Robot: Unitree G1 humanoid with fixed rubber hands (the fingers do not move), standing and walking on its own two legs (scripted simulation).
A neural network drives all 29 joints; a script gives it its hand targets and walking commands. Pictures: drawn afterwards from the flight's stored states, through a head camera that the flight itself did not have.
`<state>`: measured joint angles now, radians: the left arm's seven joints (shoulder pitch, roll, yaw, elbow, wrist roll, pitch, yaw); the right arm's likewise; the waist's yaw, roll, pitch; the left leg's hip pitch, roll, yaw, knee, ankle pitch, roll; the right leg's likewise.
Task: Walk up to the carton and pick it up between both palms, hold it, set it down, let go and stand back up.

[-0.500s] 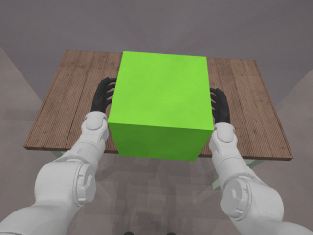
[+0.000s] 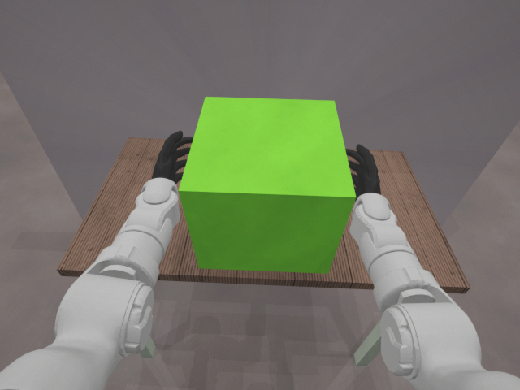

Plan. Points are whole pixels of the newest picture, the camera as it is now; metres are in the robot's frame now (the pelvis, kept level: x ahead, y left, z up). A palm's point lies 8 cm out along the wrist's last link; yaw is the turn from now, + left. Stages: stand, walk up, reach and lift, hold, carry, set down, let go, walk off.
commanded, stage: reach and lift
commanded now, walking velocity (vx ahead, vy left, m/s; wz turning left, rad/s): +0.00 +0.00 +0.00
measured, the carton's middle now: (266, 184) +0.46 +0.00 +0.08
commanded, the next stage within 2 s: hold in 1.32 s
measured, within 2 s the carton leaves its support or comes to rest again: neither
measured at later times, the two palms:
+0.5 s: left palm (150, 156) +0.40 +0.18 +0.18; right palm (366, 173) +0.40 -0.15 +0.16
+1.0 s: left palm (143, 160) +0.38 +0.18 +0.19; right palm (367, 173) +0.39 -0.15 +0.17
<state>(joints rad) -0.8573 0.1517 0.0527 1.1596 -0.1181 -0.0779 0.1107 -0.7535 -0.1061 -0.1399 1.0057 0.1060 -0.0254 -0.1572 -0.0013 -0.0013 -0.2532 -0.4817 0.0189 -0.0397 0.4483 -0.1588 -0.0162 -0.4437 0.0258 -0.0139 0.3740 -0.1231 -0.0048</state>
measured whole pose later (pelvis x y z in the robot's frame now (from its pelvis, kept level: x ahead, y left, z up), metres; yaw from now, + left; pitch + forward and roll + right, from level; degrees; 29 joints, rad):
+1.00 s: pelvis +0.00 +0.00 +0.01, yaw +0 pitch +0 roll -1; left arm -0.74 0.06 0.29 0.58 0.17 0.46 0.03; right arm -0.75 -0.10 -0.11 0.76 0.13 0.31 -0.16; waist 0.00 0.00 -0.13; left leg -0.23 0.02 -0.04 0.39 -0.16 -0.02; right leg -0.18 0.03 -0.01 0.29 -0.11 -0.01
